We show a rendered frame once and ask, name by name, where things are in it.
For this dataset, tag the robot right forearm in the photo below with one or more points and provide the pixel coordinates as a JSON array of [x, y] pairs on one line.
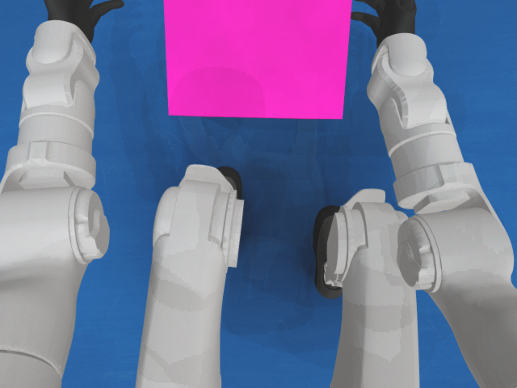
[[431, 175]]

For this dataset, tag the robot right shin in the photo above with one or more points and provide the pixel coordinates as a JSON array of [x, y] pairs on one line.
[[364, 195]]

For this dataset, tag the robot left forearm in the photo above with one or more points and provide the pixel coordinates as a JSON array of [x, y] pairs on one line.
[[57, 120]]

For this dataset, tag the robot left foot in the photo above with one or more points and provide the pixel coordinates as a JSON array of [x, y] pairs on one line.
[[234, 179]]

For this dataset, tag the left robot upper arm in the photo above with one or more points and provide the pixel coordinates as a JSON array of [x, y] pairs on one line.
[[48, 236]]

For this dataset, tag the right robot upper arm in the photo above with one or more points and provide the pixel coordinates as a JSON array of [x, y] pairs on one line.
[[462, 259]]

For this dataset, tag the carton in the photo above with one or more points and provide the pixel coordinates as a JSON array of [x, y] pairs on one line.
[[284, 59]]

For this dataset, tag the right robot hand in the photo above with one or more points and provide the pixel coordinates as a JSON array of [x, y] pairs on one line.
[[395, 16]]

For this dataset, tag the left robot hand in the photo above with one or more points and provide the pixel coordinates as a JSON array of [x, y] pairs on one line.
[[79, 12]]

